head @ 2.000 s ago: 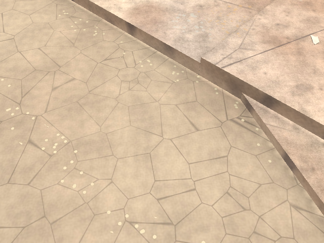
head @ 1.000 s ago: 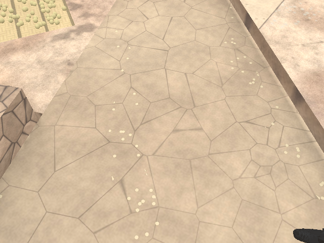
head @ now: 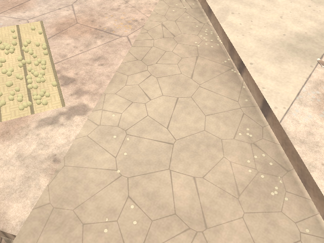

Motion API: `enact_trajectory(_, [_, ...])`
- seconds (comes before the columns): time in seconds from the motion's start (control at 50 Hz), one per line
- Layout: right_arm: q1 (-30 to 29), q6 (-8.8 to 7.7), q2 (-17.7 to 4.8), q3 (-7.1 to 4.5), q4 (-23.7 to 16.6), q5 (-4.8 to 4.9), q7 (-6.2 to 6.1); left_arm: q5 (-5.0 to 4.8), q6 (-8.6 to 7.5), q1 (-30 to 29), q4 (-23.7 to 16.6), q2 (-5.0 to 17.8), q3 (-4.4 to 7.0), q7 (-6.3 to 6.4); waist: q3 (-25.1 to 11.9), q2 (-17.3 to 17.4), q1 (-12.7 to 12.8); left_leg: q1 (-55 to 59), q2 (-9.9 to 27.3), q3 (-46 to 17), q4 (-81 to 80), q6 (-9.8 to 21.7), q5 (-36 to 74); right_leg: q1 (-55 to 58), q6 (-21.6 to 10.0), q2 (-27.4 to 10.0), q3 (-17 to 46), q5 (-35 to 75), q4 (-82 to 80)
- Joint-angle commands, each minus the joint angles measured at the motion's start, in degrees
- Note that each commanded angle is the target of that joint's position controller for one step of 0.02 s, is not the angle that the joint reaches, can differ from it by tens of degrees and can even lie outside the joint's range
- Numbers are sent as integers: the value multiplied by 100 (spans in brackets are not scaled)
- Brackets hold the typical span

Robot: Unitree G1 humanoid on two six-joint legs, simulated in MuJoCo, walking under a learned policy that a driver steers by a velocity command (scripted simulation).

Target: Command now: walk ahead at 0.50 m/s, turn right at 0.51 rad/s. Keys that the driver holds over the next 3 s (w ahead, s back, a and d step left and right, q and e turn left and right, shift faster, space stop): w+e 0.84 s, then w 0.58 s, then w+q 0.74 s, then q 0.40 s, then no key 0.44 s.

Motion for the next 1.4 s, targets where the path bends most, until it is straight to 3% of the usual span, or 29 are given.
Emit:
enact_trajectory(0.02, [178, -94, -592, -197, -97, -19, -10, 15, -1, -240, -544, 281, 103, -52, 149, 984, -202, 1026, 1520, -1350, -1520, 869, 459, -1533, 77, -579, 205, 563, 129])
enact_trajectory(0.16, [332, -89, -1018, -327, 240, 33, -71, 52, -17, -1194, -954, 50, -23, -240, 295, 572, -391, 1038, 1449, 58, -1723, 865, 1556, -1318, 111, -552, -105, 2208, -1806])
enact_trajectory(0.26, [714, 40, -1290, -406, 504, 168, -83, 42, -5, -1912, -1336, 147, -22, -387, 472, 522, -524, 1708, 1683, 506, -1450, 662, 2055, -1198, -212, -393, -457, 1937, -2642])
enact_trajectory(0.3, [728, 118, -1457, -451, 527, 203, -110, 69, 24, -1790, -1410, 317, 62, -407, 241, 684, -333, 1949, 1692, 737, -791, 533, 3784, -669, -439, -76, -776, 1341, -2746])
enact_trajectory(0.34, [672, 199, -1531, -456, 501, 232, -159, 70, 78, -555, -1145, 733, 312, -351, -503, 672, 416, 1569, 1477, 1046, 1019, 303, 4985, 1168, -783, 409, -1012, 1340, -3085])
enact_trajectory(0.36, [767, 177, -1344, -366, 426, 124, -186, 45, 143, 461, -894, 1135, 505, -238, -1042, 255, 853, 262, 1263, 1053, 2659, 68, 3640, 2973, -1061, 80, -252, 1463, -3157])
enact_trajectory(0.38, [1343, 50, -480, -76, 72, -128, -94, -19, 110, 286, -935, 1821, 581, -185, -1528, -1382, 113, -2363, 125, 723, 4766, -296, -1901, 4823, -2107, -1499, 3042, 531, -3636])
enact_trajectory(0.4, [838, -154, -920, -120, 53, 43, -13, 16, 23, 504, -1125, 1364, 441, -202, -2345, -734, 571, -2901, -3, -628, 5428, -234, -2327, 5075, -2358, -1889, 4462, -341, -4494])
enact_trajectory(0.42, [241, -247, -1203, -201, -139, 266, 28, 75, -58, 330, -1032, 1054, 339, -224, -1458, -433, 641, -3346, 257, -668, 5351, -127, -1754, 4518, -2032, -1704, 3631, -5, -4652])
enact_trajectory(0.46, [126, -310, -1107, -171, -106, 80, -43, 98, -108, -372, -1084, 793, 252, -201, -557, 159, 151, -2831, 653, -609, 4371, -110, -957, 2873, -1706, -1236, 2430, 1180, -4701])
enact_trajectory(0.48, [242, -256, -1142, -204, -71, 14, -52, 174, -117, -617, -1176, 663, 198, -181, -436, 59, -74, -2399, 768, -658, 4105, -141, -753, 2313, -1658, -1069, 2095, 1756, -4815])
enact_trajectory(0.56, [170, -49, -887, -152, -94, -74, -61, 145, -160, -641, -1079, 740, 216, -82, -180, 46, -235, -1987, 680, -477, 3188, -464, -229, 1273, -1716, -805, 1473, 2569, -5098])
enact_trajectory(0.66, [-995, -88, -606, -13, -367, -20, 21, 66, -92, -191, -818, 884, 265, 46, 70, -101, 202, -1458, 256, -408, 1068, -555, 1609, 885, -1275, -393, 1120, 1766, -5035])
enact_trajectory(0.76, [-1267, -179, -909, -117, -488, 80, 114, 20, -26, 142, -593, 834, 274, 81, 60, -289, 217, -1175, 131, -697, 318, -352, 1275, 1600, -1099, -698, 1879, 1356, -4415])
enact_trajectory(0.82, [-392, -244, -1127, -271, -288, 56, 59, 55, 20, 27, -604, 642, 224, 72, -279, -432, -272, 139, 160, -548, -48, 8, 787, 1590, -820, -462, 1951, 1809, -3527])
enact_trajectory(0.84, [372, -267, -1381, -356, -218, -44, 8, 117, 3, 32, -681, 301, 94, 44, -1002, -8, -614, 1509, 929, -1213, 73, 355, 538, 1052, -615, -136, 1561, 1389, -2150])
enact_trajectory(0.86, [1012, -194, -1870, -479, -47, -115, -1, 12, -54, 801, -797, -88, -34, 44, -1836, 1602, -407, 3497, 2236, -3633, -280, 1286, -599, -850, -167, 700, 675, -735, -222])
enact_trajectory(0.88, [1147, -157, -1521, -429, 64, 53, 65, -68, -85, 925, -711, 349, 6, 67, -1734, 1828, -463, 3537, 2512, -4889, -764, 1457, -2112, -1767, -75, 365, 686, -1192, 732])
enact_trajectory(0.9, [887, -139, -1090, -313, 10, 75, 63, -62, -68, 398, -668, 731, 107, 74, -949, 1193, -604, 2869, 2223, -4133, -921, 1214, -2240, -1961, -41, 148, 732, -651, 1017])
enact_trajectory(0.92, [601, -101, -932, -250, -14, 18, 60, 13, -50, -44, -737, 768, 121, 86, -487, 804, -564, 2202, 1953, -3305, -943, 1040, -1548, -1848, -21, -24, 510, -257, 964])
enact_trajectory(0.96, [326, -80, -705, -156, 53, -54, 54, 94, -78, -417, -848, 589, 120, 43, 1, 747, -357, 1265, 1537, -2331, -1179, 988, -296, -1524, -38, -279, 448, 173, 420])
enact_trajectory(1.12, [504, -61, -1122, -247, 387, 122, 38, 145, -170, -1208, -1025, 36, -116, -118, 159, 684, -400, 757, 1257, -906, -1747, 1104, 1132, -944, 78, -464, -138, 1597, -2090])
enact_trajectory(1.24, [1044, 66, -1328, -274, 722, 223, 23, 63, -244, -2044, -1254, 203, -92, -233, 280, 720, -575, 1253, 1486, -732, -1478, 886, 1488, -469, -87, -222, -305, 1866, -3198])
enact_trajectory(1.3, [946, 153, -1367, -270, 772, 242, -27, 121, -252, -1230, -1024, 520, 79, -210, -237, 673, 30, 1354, 1324, -403, -331, 615, 3208, 1003, -414, 71, -559, 1724, -3718])
enact_trajectory(1.32, [956, 154, -1188, -186, 734, 174, -46, 151, -230, -394, -802, 793, 211, -155, -819, 575, 415, 835, 1052, -166, 760, 424, 3149, 2306, -604, -115, -377, 1791, -3657])
enact_trajectory(1.34, [1256, 79, -683, 4, 491, 39, -33, 279, -186, 421, -712, 1386, 341, -93, -1776, -469, 528, -1060, 465, 164, 2882, 38, 1184, 4468, -1314, -1613, 1681, 1647, -3566])
enact_trajectory(1.36, [1461, -19, -535, 67, 539, 65, -16, 185, -159, 638, -591, 1339, 329, -115, -2166, -1217, 464, -2241, -82, -373, 4036, -59, -2200, 4917, -1795, -2204, 3517, 648, -4331])
enact_trajectory(1.38, [993, -76, -1088, -86, 477, 214, 25, 129, -181, 363, -607, 925, 190, -131, -1414, -695, 510, -2810, 261, -657, 4492, 11, -2032, 4337, -1568, -1998, 3123, 40, -4558])
enact_trajectory(1.4, [632, -102, -1142, -107, 373, 262, 40, 115, -202, -47, -638, 776, 131, -140, -753, -517, 374, -2919, 510, -509, 4383, 71, -1471, 3583, -1399, -1781, 2408, 250, -4721])
Next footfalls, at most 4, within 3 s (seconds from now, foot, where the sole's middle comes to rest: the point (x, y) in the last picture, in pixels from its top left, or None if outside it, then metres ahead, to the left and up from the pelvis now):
0.36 right None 0.33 -0.18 -0.78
0.84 left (185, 208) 0.66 -0.09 -0.78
1.32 right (265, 198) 0.72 -0.45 -0.78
1.86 left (242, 133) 1.10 -0.40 -0.78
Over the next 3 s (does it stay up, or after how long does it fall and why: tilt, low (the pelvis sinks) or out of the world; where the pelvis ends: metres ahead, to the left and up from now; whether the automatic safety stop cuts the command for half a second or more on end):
stays up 1.22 -0.50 0.00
